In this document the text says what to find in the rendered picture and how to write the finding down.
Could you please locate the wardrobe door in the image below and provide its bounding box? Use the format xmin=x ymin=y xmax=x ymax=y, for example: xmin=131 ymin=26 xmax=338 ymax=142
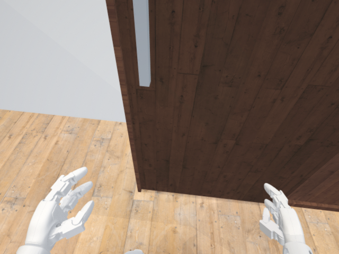
xmin=115 ymin=0 xmax=339 ymax=203
xmin=287 ymin=153 xmax=339 ymax=205

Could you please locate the robot left hand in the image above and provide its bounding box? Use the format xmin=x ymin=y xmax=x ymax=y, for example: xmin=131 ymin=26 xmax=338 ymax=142
xmin=25 ymin=167 xmax=94 ymax=251

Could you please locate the handle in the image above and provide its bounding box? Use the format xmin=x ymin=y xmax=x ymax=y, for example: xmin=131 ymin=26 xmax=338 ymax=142
xmin=133 ymin=0 xmax=151 ymax=87

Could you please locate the robot right forearm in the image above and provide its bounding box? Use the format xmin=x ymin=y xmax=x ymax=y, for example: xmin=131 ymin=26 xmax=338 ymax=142
xmin=283 ymin=242 xmax=313 ymax=254

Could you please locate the robot right hand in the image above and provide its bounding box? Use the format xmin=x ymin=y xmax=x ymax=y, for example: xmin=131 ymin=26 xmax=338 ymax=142
xmin=260 ymin=183 xmax=305 ymax=246

